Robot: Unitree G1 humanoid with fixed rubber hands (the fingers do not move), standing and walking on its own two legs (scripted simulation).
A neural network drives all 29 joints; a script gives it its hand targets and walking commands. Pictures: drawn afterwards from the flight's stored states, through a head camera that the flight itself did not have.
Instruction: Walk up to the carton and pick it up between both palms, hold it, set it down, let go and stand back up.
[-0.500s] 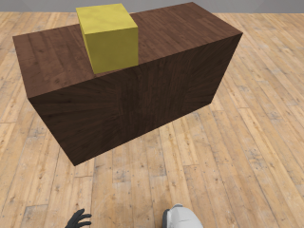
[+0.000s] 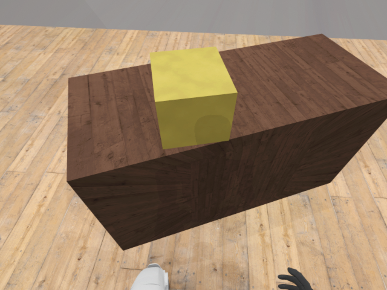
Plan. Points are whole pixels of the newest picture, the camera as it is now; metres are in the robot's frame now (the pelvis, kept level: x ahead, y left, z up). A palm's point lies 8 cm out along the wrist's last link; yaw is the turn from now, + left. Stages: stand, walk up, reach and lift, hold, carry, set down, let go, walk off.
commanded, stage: walk up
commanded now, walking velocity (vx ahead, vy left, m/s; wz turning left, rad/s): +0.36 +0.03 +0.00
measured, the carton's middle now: (189, 97) +0.66 +0.07 +0.00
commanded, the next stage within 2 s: none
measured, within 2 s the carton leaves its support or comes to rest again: neither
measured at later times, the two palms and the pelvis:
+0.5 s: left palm (91, 247) +0.22 +0.28 -0.14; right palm out of the picture +0.11 -0.18 -0.11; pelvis +0.15 +0.05 +0.01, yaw +0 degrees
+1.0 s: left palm (134, 239) +0.25 +0.18 -0.15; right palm (313, 286) +0.18 -0.25 -0.15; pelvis +0.19 -0.03 +0.00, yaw -1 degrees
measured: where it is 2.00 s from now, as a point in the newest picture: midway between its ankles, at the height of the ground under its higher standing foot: outside the picture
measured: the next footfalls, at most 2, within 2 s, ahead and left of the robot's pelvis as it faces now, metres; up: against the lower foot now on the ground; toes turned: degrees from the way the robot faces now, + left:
left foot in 0.08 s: +0.20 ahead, +0.15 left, +0.00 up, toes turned +9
right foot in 0.66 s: +0.29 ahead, -0.13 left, +0.00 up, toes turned -8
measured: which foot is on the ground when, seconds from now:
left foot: up 0.00-0.06, down 0.08-0.70, up 0.72-0.96, down 0.98-1.00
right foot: down 0.00-0.08, up 0.10-0.64, down 0.66-1.00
